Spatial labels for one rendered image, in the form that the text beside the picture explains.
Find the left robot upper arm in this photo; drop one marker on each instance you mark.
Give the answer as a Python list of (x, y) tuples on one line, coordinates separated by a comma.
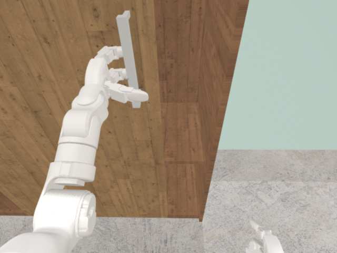
[(64, 216)]

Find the wardrobe door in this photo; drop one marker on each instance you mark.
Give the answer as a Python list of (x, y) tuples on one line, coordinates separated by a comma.
[(45, 48), (6, 203)]

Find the robot right hand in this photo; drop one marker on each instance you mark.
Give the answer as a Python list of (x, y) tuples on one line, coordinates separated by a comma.
[(270, 243)]

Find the robot left hand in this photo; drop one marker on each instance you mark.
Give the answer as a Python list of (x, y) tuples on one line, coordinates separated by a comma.
[(97, 73)]

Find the handle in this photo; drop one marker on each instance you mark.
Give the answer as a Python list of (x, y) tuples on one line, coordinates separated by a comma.
[(127, 49)]

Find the robot left forearm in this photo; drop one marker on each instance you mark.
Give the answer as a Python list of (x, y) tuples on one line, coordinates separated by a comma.
[(78, 142)]

